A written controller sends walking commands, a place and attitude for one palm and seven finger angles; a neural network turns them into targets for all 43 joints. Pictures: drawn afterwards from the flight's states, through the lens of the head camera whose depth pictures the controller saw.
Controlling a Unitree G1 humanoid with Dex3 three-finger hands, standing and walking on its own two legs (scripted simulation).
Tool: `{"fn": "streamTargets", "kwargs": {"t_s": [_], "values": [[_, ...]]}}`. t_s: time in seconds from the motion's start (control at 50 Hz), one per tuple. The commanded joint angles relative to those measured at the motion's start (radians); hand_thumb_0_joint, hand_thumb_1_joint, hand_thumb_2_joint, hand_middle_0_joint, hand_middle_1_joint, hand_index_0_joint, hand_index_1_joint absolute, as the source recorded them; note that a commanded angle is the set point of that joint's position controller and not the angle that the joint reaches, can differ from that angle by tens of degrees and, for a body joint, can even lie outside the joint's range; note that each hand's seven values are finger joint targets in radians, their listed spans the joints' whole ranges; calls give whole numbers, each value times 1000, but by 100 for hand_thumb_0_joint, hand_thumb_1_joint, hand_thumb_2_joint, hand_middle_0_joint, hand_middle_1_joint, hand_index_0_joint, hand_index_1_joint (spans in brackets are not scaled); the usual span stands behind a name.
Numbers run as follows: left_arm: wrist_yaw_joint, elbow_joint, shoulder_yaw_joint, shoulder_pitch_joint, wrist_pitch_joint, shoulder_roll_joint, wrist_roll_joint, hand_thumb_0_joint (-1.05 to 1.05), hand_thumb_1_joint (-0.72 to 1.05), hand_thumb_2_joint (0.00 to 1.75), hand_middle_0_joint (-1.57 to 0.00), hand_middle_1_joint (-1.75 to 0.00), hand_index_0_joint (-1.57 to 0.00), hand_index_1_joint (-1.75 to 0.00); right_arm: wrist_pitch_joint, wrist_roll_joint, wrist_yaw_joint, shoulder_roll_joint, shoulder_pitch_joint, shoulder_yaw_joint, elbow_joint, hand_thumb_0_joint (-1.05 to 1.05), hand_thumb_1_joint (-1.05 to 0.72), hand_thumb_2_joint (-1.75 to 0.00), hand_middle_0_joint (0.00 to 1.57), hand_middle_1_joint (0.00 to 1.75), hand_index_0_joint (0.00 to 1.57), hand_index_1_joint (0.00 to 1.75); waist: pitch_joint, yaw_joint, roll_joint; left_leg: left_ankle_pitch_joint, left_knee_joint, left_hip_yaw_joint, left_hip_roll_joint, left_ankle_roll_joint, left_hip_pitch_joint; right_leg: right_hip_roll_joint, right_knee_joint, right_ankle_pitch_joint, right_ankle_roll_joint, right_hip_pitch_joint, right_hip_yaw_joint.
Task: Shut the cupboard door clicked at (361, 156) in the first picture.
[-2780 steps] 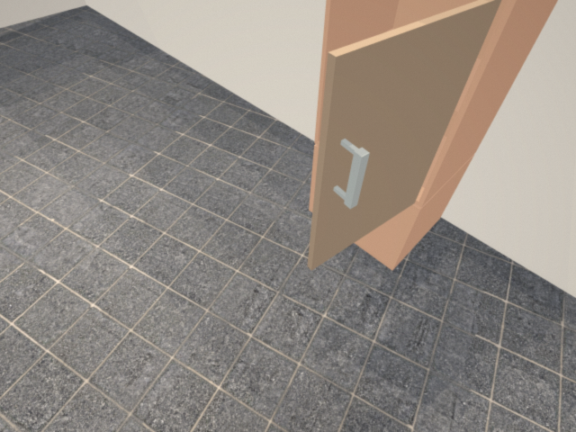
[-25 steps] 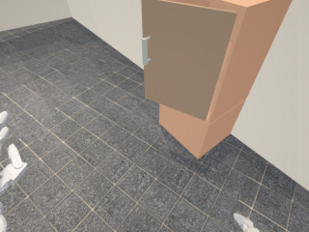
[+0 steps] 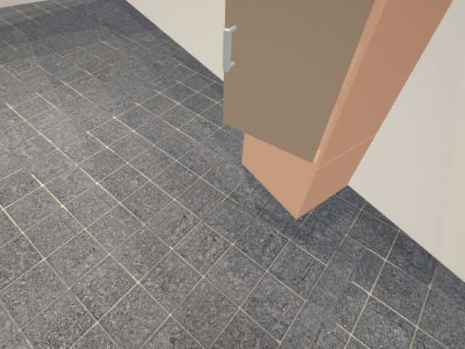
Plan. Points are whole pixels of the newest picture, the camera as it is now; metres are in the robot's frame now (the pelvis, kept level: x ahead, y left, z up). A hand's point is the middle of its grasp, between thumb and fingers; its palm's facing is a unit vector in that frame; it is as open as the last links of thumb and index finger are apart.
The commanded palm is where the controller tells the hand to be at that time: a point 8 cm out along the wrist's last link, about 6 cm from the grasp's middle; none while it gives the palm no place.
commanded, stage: let the arm hang, fingers relaxed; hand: left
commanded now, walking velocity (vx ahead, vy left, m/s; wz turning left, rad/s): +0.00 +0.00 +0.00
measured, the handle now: (230, 49) +1.01 +0.05 +0.02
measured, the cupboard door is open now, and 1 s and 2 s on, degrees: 22 22 22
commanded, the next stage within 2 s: look to check the result in 0.62 s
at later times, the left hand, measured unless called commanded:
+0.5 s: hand out of the picture -0.01 +0.14 -0.16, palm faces +0.00 -0.99 -0.15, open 7.3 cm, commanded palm none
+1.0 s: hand out of the picture +0.02 +0.17 -0.16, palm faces -0.03 -0.98 -0.20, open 7.3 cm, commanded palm none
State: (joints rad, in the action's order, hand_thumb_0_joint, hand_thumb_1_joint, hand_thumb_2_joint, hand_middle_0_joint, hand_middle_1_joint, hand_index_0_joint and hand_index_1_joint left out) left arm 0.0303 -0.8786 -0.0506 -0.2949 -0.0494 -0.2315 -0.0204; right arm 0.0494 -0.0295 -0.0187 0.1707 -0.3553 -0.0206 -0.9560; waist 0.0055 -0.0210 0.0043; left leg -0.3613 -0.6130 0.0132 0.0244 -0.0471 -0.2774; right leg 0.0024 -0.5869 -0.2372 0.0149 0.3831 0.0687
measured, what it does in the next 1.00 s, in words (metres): stands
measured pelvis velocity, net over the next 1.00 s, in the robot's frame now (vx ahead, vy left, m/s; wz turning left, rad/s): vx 0.01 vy -0.01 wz -0.06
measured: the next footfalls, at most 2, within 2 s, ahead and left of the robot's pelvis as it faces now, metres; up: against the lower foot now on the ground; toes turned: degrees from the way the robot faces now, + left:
none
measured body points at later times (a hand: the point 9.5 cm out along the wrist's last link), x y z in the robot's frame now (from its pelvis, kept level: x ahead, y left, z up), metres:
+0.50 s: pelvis +0.00 -0.01 +0.02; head +0.00 -0.01 +0.47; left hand -0.01 +0.20 -0.15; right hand -0.03 -0.22 -0.15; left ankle -0.02 +0.09 -0.73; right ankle +0.05 -0.12 -0.73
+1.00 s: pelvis +0.01 -0.01 +0.02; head +0.01 -0.01 +0.47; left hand +0.02 +0.22 -0.14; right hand -0.05 -0.22 -0.15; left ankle -0.02 +0.09 -0.73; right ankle +0.05 -0.12 -0.73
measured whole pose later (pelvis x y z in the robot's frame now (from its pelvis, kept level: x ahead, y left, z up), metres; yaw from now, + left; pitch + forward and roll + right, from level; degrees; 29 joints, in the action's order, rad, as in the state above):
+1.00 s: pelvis +0.01 -0.01 +0.02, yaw -3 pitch -2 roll +0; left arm 0.03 -1.14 -0.01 -0.29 0.01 -0.15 -0.01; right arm 0.00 -0.01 -0.04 0.14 -0.36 0.01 -1.14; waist 0.01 -0.02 -0.01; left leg -0.27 -0.39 0.07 0.02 -0.03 -0.09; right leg -0.02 -0.39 -0.14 0.02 0.23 0.01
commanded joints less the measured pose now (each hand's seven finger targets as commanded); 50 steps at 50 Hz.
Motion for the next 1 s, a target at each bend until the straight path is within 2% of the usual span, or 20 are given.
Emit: {"fn": "streamTargets", "kwargs": {"t_s": [0.0, 0.02, 0.04, 0.08, 0.12, 0.16, 0.24, 0.32, 0.38, 0.48, 0.64, 0.84, 0.98], "values": [[-9, -11, 6, -4, 39, -40, -4, 0, 90, 90, -20, -30, -20, -30, -66, 3, -28, 122, 26, -12, 32, 0, -90, -90, 20, 30, 20, 30, -42, 40, -80, 428, 276, -187, -204, -40, 19, 34, 98, 96, -1, -161, -83], [-7, -30, 7, 2, 40, -46, 1, 0, 90, 90, -20, -30, -20, -30, -68, 8, -30, 109, 4, -6, 9, 0, -90, -90, 20, 30, 20, 30, -46, 35, -81, 523, 258, -152, -185, -19, 50, 35, 109, 156, 5, -189, -90], [-5, -48, 10, -13, 42, -47, 5, 0, 90, 90, -20, -30, -20, -30, -68, 13, -31, 106, -8, -5, -4, 0, -90, -90, 20, 30, 20, 30, -43, 34, -69, 526, 259, -126, -178, -6, 66, 41, 124, 181, 10, -205, -92], [-4, -93, 13, -36, 47, -48, 8, 0, 90, 90, -20, -30, -20, -30, -67, 18, -31, 101, -15, -3, -30, 0, -90, -90, 20, 30, 20, 30, -48, 36, -26, 455, 257, -96, -157, -2, 74, 52, 155, 223, 19, -240, -107], [-3, -125, 17, -42, 45, -40, 11, 0, 90, 90, -20, -30, -20, -30, -62, 16, -27, 87, -25, 0, -54, 0, -90, -90, 20, 30, 20, 30, -11, 32, -4, 268, 294, -83, -143, 2, 39, 64, 188, 169, 20, -249, -121], [-3, -150, 20, -43, 42, -32, 9, 0, 90, 90, -20, -30, -20, -30, -57, 16, -22, 75, -26, 3, -76, 0, -90, -90, 20, 30, 20, 30, 55, 30, 5, 80, 339, -86, -135, -1, -5, 65, 218, 89, 16, -224, -136], [-1, -190, 25, -64, 43, -14, 5, 0, 90, 90, -20, -30, -20, -30, -51, 14, -18, 61, -38, 5, -109, 0, -90, -90, 20, 30, 20, 30, 121, 28, -4, -30, 368, -78, -121, -4, -33, 62, 240, 38, 13, -189, -150], [2, -209, 25, -78, 51, -4, 4, 0, 90, 90, -20, -30, -20, -30, -52, 15, -18, 44, -58, 7, -128, 0, -90, -90, 20, 30, 20, 30, 97, 21, 24, 12, 336, -54, -107, -4, 7, 72, 261, 28, 15, -171, -170], [5, -221, 25, -83, 57, 2, 4, 0, 90, 90, -20, -30, -20, -30, -54, 19, -19, 38, -64, 9, -137, 0, -90, -90, 20, 30, 20, 30, 101, 16, 23, 49, 322, -44, -105, 0, 35, 75, 269, 36, 19, -151, -176], [7, -237, 27, -93, 65, 4, 6, 0, 90, 90, -20, -30, -20, -30, -60, 20, -23, 37, -66, 11, -149, 0, -90, -90, 20, 30, 20, 30, 70, 15, -15, 122, 309, -36, -112, 3, 71, 79, 262, 112, 26, -172, -174], [8, -249, 28, -87, 65, 7, 7, 0, 90, 90, -20, -30, -20, -30, -58, 19, -26, 35, -81, 13, -162, 0, -90, -90, 20, 30, 20, 30, 99, 14, -10, 99, 325, -37, -115, 5, 59, 80, 275, 86, 28, -178, -176], [8, -242, 23, -66, 66, -13, 9, 0, 90, 90, -20, -30, -20, -30, -62, 18, -25, 57, -88, 10, -167, 0, -90, -90, 20, 30, 20, 30, 85, 16, -8, 109, 334, -42, -122, 5, 59, 79, 266, 102, 31, -200, -169], [7, -230, 19, -44, 65, -39, 7, 0, 90, 90, -20, -30, -20, -30, -61, 19, -22, 82, -75, 4, -161, 0, -90, -90, 20, 30, 20, 30, 107, 17, 1, 102, 335, -45, -123, 4, 56, 77, 265, 89, 33, -188, -172]]}}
